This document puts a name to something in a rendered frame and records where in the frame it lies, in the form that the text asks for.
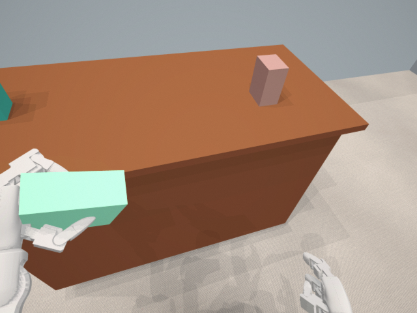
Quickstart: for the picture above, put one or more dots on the robot left forearm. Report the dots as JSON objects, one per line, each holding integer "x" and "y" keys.
{"x": 15, "y": 280}

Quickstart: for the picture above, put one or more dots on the robot left hand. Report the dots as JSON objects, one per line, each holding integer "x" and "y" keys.
{"x": 12, "y": 231}

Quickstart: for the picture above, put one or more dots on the table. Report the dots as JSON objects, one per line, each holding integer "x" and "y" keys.
{"x": 203, "y": 163}

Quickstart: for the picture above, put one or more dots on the robot right hand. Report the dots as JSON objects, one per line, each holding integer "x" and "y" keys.
{"x": 330, "y": 295}

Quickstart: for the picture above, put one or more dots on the sponge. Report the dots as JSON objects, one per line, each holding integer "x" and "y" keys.
{"x": 62, "y": 198}

